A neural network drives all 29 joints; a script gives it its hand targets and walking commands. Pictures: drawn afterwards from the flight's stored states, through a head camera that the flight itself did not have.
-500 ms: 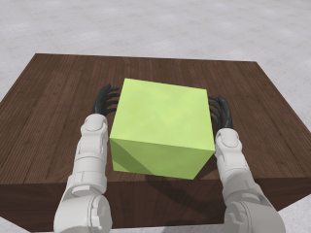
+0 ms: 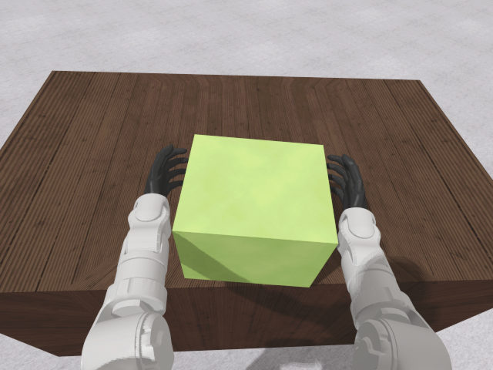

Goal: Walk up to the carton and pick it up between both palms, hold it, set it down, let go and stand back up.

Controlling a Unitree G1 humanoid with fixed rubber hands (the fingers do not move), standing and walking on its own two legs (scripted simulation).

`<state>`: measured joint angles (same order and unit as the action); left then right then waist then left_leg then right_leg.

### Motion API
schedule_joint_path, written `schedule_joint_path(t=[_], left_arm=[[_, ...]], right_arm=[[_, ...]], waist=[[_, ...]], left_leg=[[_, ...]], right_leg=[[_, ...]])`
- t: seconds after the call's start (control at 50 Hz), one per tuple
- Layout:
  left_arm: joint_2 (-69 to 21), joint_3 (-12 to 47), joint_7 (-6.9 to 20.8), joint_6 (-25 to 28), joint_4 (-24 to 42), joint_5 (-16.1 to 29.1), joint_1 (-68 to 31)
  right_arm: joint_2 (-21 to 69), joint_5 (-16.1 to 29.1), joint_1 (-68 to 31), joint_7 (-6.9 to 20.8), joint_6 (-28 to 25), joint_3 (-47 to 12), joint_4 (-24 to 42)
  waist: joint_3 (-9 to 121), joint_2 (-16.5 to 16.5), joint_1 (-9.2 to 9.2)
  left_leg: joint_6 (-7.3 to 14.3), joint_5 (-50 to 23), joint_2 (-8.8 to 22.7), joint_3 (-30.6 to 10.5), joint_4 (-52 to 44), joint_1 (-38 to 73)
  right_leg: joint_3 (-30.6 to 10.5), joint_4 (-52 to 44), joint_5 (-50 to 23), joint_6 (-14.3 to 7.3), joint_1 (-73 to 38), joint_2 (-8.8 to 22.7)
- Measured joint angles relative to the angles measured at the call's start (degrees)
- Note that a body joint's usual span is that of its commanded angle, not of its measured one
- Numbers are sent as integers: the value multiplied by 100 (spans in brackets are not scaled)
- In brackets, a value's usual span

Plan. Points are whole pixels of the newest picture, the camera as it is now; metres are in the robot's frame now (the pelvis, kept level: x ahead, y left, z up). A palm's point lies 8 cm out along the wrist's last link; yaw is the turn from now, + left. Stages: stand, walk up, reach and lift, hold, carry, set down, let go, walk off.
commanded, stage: set down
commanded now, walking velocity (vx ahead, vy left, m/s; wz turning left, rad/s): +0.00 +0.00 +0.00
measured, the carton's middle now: (253, 212) +0.39 +0.04 +0.00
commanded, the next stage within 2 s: none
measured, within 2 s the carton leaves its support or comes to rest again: rests again in 1.30 s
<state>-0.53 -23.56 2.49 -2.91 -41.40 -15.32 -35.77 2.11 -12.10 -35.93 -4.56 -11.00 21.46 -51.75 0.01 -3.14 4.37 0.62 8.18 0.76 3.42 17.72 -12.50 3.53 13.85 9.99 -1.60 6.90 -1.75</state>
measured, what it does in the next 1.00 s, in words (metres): stands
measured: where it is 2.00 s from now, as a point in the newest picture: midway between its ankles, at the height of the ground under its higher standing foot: outside the picture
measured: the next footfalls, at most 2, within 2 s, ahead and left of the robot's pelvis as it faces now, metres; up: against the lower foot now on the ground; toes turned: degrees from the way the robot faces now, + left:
none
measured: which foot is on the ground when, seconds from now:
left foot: down 0.00-1.00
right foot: down 0.00-1.00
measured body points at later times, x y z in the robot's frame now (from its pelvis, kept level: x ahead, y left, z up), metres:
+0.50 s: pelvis +0.00 +0.00 +0.00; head +0.04 +0.03 +0.45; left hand +0.39 +0.21 +0.04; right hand +0.41 -0.12 +0.06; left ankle +0.01 +0.11 -0.75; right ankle -0.03 -0.09 -0.75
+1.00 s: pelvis +0.00 +0.00 +0.00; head +0.07 +0.02 +0.44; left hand +0.39 +0.21 +0.02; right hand +0.41 -0.12 +0.03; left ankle +0.01 +0.11 -0.75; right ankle -0.03 -0.09 -0.75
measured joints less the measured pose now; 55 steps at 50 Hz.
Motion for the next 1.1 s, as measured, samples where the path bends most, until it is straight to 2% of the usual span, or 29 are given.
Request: schedule_joint_path(t=[0.2,0.48,0.78,1.1], left_arm=[[25,-264,55,250,-498,-150,-267],[-21,-468,90,437,-592,-352,-266],[1,-348,-48,1059,-850,-205,-94],[154,-469,-69,1621,-1527,-214,-343]], right_arm=[[120,-418,-146,110,-1,503,-61],[242,-834,-233,289,-73,933,-75],[163,-807,-130,246,-580,815,-293],[119,-822,-235,87,-945,854,-638]], waist=[[56,-68,51],[28,-71,88],[170,32,60],[272,53,73]], left_leg=[[10,-123,1,46,-115,-94],[28,-119,-21,59,-124,-201],[22,3,6,41,83,-673],[36,-91,15,62,67,-898]], right_leg=[[-39,15,-66,-10,170,2],[-47,22,-54,6,284,25],[-28,91,-2,11,686,6],[-40,201,-37,0,978,3]])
